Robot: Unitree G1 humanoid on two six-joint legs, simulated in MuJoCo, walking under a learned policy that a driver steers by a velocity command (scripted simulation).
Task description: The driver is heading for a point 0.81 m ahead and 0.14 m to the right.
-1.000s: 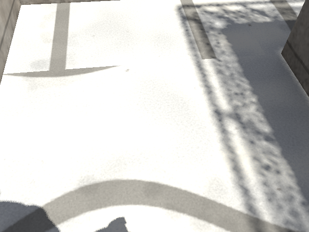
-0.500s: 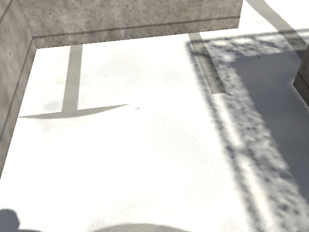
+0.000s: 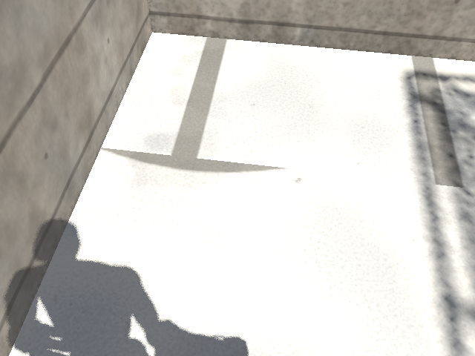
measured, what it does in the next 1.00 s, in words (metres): walks ahead, turning right: right foot, then left foot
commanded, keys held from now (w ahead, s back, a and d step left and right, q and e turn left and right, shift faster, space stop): w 0.04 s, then w+e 0.62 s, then w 0.32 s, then no key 0.02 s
